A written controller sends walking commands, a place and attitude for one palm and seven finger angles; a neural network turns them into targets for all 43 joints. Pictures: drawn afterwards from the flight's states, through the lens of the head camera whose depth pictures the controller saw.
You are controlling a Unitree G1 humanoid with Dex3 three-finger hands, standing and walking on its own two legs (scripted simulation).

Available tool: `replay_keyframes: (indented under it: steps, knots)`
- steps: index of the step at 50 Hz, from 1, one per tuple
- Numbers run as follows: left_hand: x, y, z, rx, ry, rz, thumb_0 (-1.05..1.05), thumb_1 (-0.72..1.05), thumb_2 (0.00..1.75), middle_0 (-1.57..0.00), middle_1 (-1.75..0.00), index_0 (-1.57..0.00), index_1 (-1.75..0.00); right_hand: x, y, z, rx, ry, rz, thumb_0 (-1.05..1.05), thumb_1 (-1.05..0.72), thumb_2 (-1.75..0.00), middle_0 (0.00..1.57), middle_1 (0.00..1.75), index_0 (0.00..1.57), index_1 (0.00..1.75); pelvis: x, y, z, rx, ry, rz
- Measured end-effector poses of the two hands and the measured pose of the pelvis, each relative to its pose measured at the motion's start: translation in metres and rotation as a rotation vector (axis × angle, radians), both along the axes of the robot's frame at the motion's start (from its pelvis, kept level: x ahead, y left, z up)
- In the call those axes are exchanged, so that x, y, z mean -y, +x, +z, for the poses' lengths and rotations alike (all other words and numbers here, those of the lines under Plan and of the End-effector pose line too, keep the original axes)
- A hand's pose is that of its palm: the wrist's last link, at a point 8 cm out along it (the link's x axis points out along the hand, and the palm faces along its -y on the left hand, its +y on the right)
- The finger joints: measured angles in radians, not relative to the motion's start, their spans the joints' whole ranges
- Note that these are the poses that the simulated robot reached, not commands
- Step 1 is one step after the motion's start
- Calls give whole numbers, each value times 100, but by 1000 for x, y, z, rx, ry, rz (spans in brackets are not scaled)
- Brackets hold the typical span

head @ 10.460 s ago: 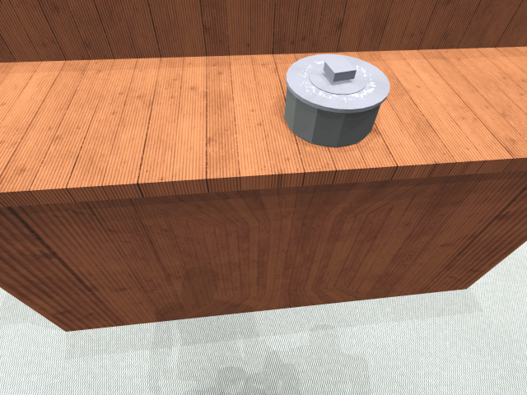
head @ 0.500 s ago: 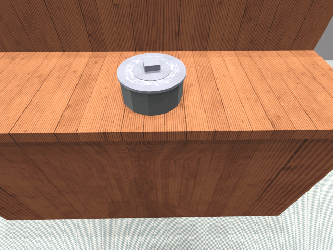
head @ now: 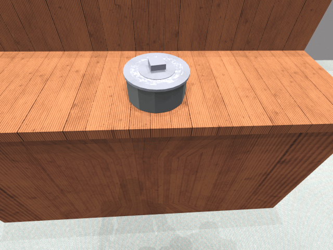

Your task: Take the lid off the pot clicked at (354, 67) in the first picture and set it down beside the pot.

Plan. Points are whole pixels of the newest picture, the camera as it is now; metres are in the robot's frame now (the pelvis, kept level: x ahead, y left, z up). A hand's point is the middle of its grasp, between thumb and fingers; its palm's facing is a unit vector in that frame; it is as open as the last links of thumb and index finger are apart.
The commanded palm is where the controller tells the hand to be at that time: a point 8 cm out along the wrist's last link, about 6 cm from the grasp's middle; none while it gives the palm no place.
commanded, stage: come to a stop and stand still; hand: left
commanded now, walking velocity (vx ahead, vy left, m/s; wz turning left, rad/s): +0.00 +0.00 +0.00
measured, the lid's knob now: (156, 63) +0.60 +0.06 +0.15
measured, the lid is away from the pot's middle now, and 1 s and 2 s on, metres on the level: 0.00 0.00 0.00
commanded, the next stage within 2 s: look again from close up in 0.38 s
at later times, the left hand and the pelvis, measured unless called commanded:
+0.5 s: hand out of the picture -0.07 +0.16 -0.17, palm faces +0.07 -0.98 -0.16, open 7.4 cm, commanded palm none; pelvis -0.01 +0.00 +0.00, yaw +1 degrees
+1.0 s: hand out of the picture -0.04 +0.14 -0.17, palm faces +0.07 -0.99 -0.15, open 7.4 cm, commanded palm none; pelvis +0.00 -0.01 +0.00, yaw +2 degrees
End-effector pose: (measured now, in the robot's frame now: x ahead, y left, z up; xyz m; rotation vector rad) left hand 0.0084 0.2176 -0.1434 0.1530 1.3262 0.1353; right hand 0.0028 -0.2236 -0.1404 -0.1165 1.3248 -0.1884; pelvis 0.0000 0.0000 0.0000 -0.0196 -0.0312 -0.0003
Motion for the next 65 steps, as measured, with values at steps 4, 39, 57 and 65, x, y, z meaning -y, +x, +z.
replay_keyframes:
  steps: [4, 39, 57, 65]
  knots:
    - [-1, -10, -1, -15, -4, 9, 1, 91, 90, -19, -30, -20, -30, 0, -2, 0, -6, -5, 8, 1, -92, -90, 20, 30, 20, 29, -2, -4, 0, -3, 1, 3]
    - [24, -82, -1, -156, -49, 96, 0, 91, 90, -19, -30, -20, -30, 5, 9, 0, -2, -5, 50, 1, -92, -90, 20, 30, 20, 29, 4, -9, 1, -14, 10, 28]
    - [32, -52, 1, -121, -34, 78, 0, 91, 90, -19, -30, -20, -30, 10, 4, -3, -42, 19, 28, 1, -91, -90, 20, 30, 20, 29, 16, 5, 2, -24, 14, 27]
    - [41, -35, 0, -123, -42, 64, 1, 91, 90, -19, -30, -20, -30, 15, 8, -1, -57, 22, 20, 1, -91, -90, 20, 30, 20, 29, 24, 17, 3, -35, 16, 23]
